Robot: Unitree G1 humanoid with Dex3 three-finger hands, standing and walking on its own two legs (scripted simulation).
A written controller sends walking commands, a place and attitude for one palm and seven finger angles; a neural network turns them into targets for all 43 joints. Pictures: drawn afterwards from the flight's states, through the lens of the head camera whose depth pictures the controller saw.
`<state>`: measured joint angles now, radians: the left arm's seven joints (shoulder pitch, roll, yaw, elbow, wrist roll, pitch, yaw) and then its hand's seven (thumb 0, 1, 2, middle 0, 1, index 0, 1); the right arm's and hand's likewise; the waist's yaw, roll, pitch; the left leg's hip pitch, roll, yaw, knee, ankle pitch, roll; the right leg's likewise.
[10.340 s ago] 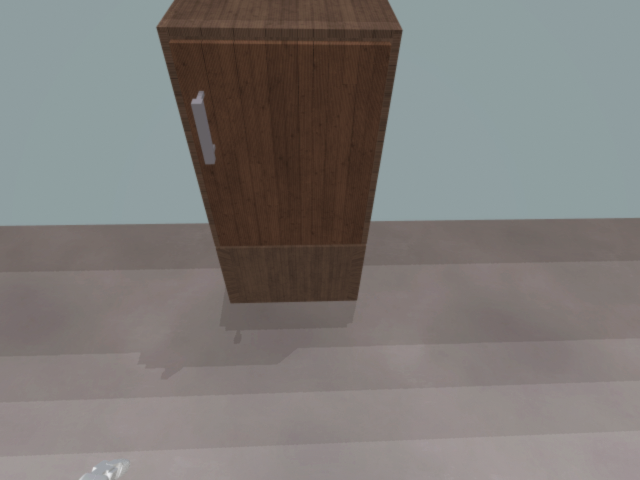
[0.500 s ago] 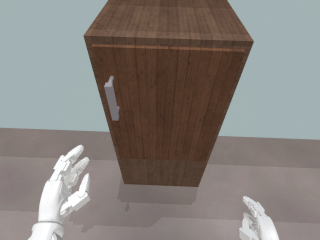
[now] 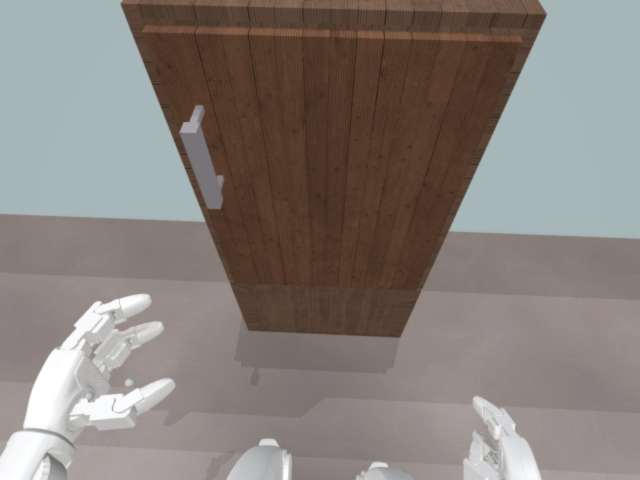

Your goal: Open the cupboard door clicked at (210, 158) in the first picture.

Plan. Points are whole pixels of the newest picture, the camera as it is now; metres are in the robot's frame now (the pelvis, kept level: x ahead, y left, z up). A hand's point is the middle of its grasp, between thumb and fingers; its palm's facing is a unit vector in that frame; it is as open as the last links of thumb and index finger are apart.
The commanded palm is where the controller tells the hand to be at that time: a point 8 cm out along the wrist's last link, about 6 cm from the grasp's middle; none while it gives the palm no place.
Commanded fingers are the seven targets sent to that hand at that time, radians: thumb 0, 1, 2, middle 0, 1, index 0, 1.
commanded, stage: raise the hand with hooked fingers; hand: left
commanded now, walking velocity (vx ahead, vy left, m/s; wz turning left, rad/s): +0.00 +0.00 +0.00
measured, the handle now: (207, 160) +0.53 +0.19 +0.07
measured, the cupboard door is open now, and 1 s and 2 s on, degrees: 0 0 0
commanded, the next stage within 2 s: move the hooked fingers beside the handle in 1.30 s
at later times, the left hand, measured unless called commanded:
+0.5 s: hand (34, 349) +0.24 +0.31 +0.08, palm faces +0.07 -1.00 -0.04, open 13.6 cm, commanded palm +0.22 +0.35 +0.08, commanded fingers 0.00 -0.50 0.30 -0.30 -1.20 -0.30 -1.20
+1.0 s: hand (24, 314) +0.27 +0.33 +0.09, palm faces -0.01 -1.00 -0.03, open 14.0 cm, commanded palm +0.25 +0.38 +0.09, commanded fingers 0.00 -0.50 0.30 -0.30 -1.20 -0.30 -1.20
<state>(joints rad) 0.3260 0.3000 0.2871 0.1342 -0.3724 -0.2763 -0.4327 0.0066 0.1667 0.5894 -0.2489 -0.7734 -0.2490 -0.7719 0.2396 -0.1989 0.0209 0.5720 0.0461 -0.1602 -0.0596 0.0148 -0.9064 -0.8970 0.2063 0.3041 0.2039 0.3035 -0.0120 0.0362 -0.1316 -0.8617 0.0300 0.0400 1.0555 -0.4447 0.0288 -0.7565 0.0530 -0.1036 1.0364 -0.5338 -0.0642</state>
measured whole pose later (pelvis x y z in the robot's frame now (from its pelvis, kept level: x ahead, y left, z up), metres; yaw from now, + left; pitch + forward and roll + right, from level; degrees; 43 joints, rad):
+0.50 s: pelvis -0.01 +0.05 +0.01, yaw +1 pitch +11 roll -4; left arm 0.15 0.38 0.35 0.23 -0.37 -0.34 -0.39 -0.01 -0.41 0.34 -0.29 -1.14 -0.29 -1.14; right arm 0.25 -0.26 0.04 0.52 0.05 -0.19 -0.06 0.01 -0.91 -0.90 0.20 0.30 0.20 0.30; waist 0.00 0.02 -0.13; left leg -0.79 0.00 0.04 0.98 -0.40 0.09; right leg -0.65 0.03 -0.10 0.92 -0.47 -0.01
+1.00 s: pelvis -0.01 +0.06 +0.03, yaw +0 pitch +10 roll -4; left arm -0.02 0.45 0.39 0.41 -0.35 -0.26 -0.50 -0.01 -0.50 0.30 -0.29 -1.20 -0.29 -1.20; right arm 0.33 -0.29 0.04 0.54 0.05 -0.17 -0.06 0.01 -0.91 -0.90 0.21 0.30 0.20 0.30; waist -0.02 0.02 -0.10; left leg -0.71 -0.02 0.06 0.90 -0.36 0.11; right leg -0.59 0.02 -0.08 0.84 -0.42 0.00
